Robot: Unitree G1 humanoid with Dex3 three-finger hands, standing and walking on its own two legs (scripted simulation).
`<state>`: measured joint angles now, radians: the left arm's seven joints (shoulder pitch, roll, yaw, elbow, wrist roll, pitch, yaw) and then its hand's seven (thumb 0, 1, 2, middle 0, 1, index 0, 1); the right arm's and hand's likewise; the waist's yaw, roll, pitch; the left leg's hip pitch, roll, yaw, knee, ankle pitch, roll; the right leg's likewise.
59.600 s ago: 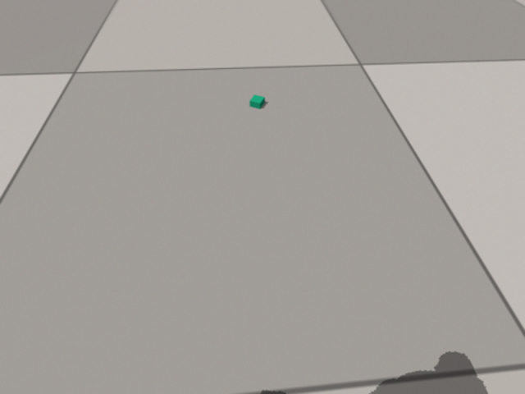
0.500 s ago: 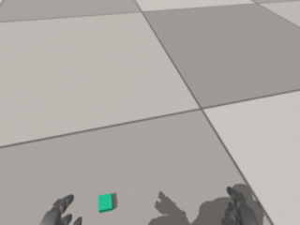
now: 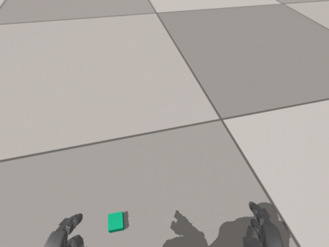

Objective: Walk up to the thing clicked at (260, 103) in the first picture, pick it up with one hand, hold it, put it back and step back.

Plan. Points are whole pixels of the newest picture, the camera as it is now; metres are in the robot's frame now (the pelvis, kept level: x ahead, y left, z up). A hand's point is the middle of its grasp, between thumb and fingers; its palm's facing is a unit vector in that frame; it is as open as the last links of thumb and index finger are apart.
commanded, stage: home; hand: left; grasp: from above
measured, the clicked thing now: (116, 222) +0.40 +0.23 -0.69
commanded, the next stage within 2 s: stand in 0.84 s
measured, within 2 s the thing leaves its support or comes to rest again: neither
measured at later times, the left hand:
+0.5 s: hand out of the picture +0.17 +0.18 -0.05, palm faces +0.04 -0.98 -0.20, open 7.4 cm
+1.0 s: hand out of the picture +0.17 +0.19 -0.06, palm faces +0.01 -0.96 -0.27, open 7.4 cm
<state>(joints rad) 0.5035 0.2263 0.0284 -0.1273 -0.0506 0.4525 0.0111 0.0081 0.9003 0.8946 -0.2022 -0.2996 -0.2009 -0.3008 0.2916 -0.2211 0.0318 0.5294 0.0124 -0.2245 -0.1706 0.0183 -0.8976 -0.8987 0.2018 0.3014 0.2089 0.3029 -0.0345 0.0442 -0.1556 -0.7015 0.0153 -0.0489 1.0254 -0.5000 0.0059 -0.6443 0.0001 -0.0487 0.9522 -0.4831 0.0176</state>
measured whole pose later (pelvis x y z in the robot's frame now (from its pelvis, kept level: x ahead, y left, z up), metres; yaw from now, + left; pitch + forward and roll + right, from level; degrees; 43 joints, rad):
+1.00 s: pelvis +0.00 +0.00 +0.01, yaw -1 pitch +7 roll -2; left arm 0.38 0.25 0.01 0.10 0.01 0.27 0.02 0.01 0.90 0.90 -0.20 -0.30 -0.20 -0.30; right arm 0.23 -0.23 0.01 0.64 -0.06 -0.15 -0.11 0.02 -0.90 -0.90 0.20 0.30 0.21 0.30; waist 0.00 0.02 -0.06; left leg -0.60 0.01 -0.02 0.98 -0.49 0.01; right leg -0.57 -0.01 -0.02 0.93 -0.48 0.01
